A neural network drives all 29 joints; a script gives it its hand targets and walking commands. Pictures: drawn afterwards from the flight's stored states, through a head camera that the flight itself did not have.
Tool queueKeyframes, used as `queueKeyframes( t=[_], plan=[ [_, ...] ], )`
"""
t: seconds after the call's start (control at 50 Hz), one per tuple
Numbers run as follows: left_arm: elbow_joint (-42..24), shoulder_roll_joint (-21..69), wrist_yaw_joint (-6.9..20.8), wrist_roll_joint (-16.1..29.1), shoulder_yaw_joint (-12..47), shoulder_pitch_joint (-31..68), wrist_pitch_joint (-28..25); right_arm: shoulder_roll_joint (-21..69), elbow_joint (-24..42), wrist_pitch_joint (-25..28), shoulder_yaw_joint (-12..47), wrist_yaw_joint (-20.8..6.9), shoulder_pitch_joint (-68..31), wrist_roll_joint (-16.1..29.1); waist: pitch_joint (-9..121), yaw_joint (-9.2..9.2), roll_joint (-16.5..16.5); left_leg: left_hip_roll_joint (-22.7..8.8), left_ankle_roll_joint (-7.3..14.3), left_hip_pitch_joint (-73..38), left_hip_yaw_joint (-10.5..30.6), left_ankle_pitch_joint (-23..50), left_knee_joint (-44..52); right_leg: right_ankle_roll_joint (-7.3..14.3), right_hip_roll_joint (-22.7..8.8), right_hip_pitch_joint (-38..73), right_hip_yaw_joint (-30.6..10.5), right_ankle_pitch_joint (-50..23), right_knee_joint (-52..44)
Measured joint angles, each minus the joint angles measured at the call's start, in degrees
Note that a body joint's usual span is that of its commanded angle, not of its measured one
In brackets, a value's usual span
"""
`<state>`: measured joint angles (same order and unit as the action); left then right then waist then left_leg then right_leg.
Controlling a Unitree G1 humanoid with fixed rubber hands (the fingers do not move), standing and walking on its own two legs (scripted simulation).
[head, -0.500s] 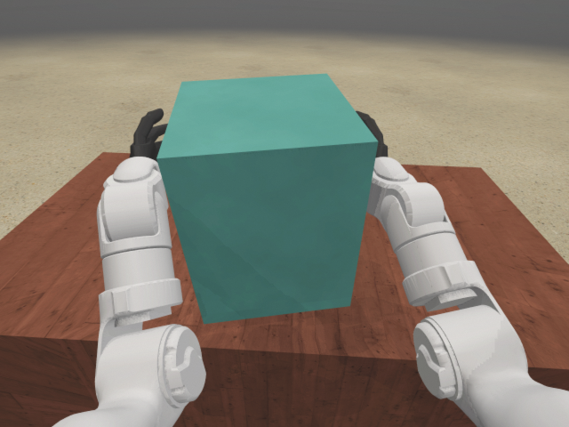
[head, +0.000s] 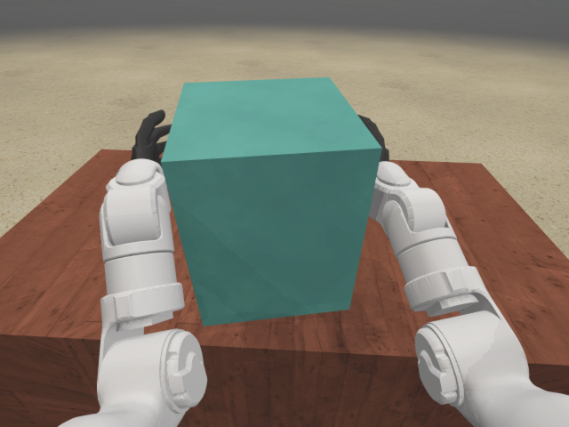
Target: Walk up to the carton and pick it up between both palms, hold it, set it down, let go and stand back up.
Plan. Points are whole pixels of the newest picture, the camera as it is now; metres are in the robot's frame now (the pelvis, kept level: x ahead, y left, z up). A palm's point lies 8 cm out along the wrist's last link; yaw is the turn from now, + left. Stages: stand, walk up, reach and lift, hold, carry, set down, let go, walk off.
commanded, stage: hold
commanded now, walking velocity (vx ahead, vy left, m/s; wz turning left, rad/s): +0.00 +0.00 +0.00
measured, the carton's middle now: (268, 198) +0.36 +0.01 +0.22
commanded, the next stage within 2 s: none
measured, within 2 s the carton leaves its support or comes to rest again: neither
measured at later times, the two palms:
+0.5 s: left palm (149, 168) +0.36 +0.15 +0.27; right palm (373, 168) +0.36 -0.14 +0.26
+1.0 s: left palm (143, 166) +0.36 +0.16 +0.28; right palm (371, 163) +0.36 -0.14 +0.27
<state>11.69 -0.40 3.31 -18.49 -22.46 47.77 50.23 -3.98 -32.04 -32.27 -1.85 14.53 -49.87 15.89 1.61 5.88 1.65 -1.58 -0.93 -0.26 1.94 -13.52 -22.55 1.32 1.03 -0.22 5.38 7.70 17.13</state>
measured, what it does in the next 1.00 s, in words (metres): stands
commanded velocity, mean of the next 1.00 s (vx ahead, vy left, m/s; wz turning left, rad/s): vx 0.00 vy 0.00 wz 0.00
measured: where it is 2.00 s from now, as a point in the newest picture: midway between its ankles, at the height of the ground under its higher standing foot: outside the picture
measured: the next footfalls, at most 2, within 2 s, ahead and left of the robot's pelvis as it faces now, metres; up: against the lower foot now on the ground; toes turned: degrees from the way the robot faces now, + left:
none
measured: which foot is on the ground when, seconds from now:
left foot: down 0.00-1.00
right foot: down 0.00-1.00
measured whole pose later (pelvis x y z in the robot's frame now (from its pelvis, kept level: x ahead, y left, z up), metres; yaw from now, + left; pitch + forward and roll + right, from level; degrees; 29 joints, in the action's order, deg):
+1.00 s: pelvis +0.00 +0.00 +0.00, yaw +0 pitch -9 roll -1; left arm 12.8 -0.8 3.9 -18.7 -23.2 48.6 50.0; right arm -4.0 -33.3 -32.7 -1.8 14.8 -51.3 15.8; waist 2.6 5.1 1.9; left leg -1.7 -1.2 -0.6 2.0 -13.2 -21.8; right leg 1.6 1.2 -0.1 5.4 7.7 17.1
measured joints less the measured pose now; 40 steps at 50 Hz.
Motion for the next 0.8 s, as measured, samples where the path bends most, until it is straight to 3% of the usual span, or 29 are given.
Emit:
queueKeyframes(
  t=[0.18,0.46,0.8],
  plan=[
    [1.8,-0.4,-0.3,0.1,-0.4,1.7,-0.7,-0.5,-1.4,-0.1,-0.3,-0.3,-2.0,-0.5,0.3,-0.75,0.0,-0.2,-0.2,0.8,-0.2,0.3,0.4,0.3,0.2,-1.0,-0.2,-0.3,-0.1],
    [-1.8,-0.2,0.2,0.4,0.1,-0.9,0.3,0.0,1.2,0.0,1.0,0.6,0.3,0.5,0.4,0.23,-0.2,-0.1,-0.4,-0.3,0.8,-0.1,0.4,0.3,0.1,0.4,0.7,0.5,-0.1],
    [0.1,-0.4,0.4,-0.1,-0.5,0.7,0.5,-0.1,-0.6,-0.8,0.2,0.3,-1.4,0.1,0.6,-0.35,-0.3,-0.2,-0.2,-0.7,0.0,0.0,0.5,0.2,0.2,0.4,0.0,0.3,0.0]
  ],
)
